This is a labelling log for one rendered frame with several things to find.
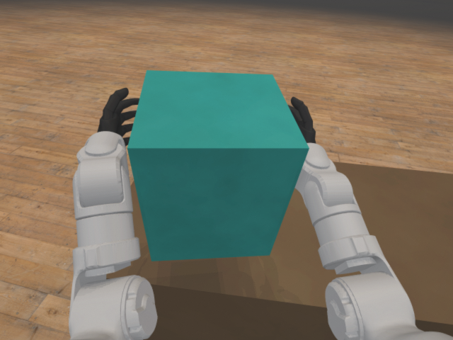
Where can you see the right robot forearm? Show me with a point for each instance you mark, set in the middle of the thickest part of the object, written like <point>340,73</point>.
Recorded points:
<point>345,243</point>

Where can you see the left robot upper arm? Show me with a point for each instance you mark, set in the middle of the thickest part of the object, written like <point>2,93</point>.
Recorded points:
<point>114,309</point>

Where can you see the carton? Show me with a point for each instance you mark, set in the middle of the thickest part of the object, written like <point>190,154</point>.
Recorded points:
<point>215,159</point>

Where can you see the right robot hand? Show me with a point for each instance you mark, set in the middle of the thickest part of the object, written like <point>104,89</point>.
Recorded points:
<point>302,116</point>

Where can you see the right robot upper arm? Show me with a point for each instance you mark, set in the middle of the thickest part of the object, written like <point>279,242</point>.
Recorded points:
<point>372,306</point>

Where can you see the pedestal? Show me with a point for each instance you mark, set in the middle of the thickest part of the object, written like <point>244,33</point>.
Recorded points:
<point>282,296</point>

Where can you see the left robot hand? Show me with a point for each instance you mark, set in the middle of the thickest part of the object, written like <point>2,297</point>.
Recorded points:
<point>113,118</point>

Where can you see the left robot forearm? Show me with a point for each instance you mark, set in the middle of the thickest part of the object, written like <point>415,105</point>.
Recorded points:
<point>103,210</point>

